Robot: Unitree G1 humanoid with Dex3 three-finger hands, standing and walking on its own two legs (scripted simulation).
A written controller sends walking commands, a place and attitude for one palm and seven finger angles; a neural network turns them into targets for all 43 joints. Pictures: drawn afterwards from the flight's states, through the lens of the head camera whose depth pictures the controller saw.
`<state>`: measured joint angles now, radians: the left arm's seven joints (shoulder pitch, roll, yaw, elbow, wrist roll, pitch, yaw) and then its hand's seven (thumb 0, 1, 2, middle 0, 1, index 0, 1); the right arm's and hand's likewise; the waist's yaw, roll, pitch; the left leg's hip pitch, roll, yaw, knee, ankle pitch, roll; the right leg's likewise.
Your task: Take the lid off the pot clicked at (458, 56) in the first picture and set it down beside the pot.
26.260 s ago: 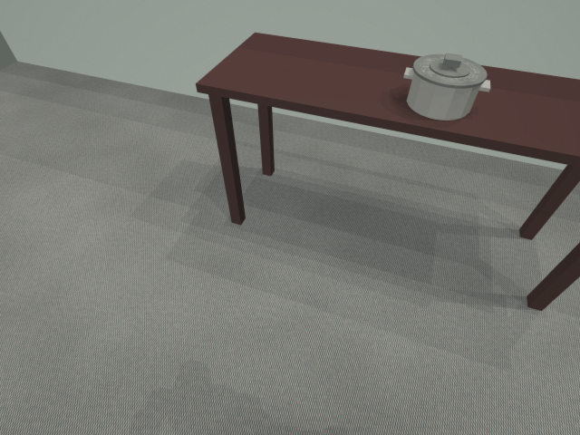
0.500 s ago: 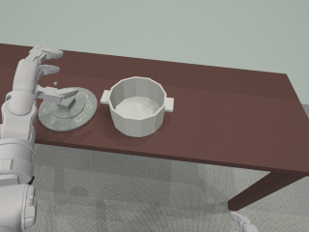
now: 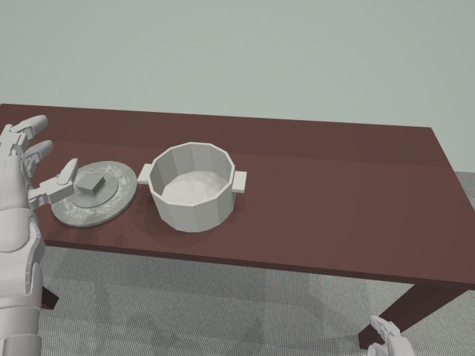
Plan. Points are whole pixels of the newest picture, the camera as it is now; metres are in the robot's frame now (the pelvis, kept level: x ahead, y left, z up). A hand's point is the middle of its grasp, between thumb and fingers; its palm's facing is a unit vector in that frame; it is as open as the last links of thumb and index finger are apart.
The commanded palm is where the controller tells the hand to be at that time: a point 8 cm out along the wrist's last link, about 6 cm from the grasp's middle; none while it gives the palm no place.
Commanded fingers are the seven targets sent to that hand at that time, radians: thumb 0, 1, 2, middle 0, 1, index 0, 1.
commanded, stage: draw the hand back to the body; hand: left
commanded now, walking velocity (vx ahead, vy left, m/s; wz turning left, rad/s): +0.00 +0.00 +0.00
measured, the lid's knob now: (91, 183) +0.47 +0.39 -0.03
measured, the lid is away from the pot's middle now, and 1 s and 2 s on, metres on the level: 0.25 0.25 0.25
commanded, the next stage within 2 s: step back with the hand held close in 1.10 s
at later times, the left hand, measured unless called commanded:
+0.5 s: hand (48, 222) +0.24 +0.27 +0.16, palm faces +0.45 -0.84 -0.29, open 7.5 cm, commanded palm +0.19 +0.30 +0.17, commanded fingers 0.00 0.90 0.90 -0.20 -0.30 -0.20 -0.30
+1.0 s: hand (23, 286) +0.16 +0.26 +0.16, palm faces +0.38 -0.85 -0.37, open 7.4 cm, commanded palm +0.11 +0.30 +0.17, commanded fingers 0.00 0.90 0.90 -0.20 -0.30 -0.20 -0.30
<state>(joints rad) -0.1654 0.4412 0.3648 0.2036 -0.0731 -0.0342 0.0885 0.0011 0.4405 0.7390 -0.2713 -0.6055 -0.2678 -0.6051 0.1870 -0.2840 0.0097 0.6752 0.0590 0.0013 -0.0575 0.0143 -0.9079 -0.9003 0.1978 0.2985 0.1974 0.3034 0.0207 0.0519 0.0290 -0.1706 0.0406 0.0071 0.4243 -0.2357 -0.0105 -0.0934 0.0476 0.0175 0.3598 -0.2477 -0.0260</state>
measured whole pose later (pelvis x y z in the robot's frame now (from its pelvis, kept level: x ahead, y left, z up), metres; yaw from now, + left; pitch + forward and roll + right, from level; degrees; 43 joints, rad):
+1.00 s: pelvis -0.02 +0.02 +0.00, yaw +1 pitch -4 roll -1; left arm 0.53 0.34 0.28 -0.50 -0.09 -0.10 0.09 0.01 0.89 0.90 -0.21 -0.30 -0.21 -0.30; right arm 0.15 -0.22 0.03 0.64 0.01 -0.08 -0.06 0.02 -0.91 -0.90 0.20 0.30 0.20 0.30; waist 0.07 0.06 0.03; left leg -0.14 0.02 0.01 0.44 -0.22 0.01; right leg -0.04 0.03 0.01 0.34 -0.22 0.00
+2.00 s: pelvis -0.09 +0.06 -0.03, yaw +1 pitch +1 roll -3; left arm 0.64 0.42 0.40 -0.70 -0.06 -0.20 0.14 0.01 0.89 0.90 -0.21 -0.30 -0.21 -0.30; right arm 0.18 -0.18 0.01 0.52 0.04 -0.03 -0.07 0.02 -0.91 -0.90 0.20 0.30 0.20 0.30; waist 0.00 0.00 0.07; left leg -0.49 0.00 0.02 0.70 -0.24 0.07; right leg -0.39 0.00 0.02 0.61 -0.24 0.05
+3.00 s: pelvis -0.19 +0.05 -0.03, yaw +3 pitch -1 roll -2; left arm 0.56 0.42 0.38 -0.69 -0.05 -0.25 0.15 0.01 0.88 0.90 -0.21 -0.30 -0.21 -0.30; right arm 0.18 -0.15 -0.03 0.59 0.01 -0.06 -0.05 0.02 -0.91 -0.90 0.20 0.30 0.20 0.30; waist -0.02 -0.07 0.07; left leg -0.49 0.05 0.04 0.72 -0.19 0.04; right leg -0.56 0.06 0.09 0.98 -0.41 0.02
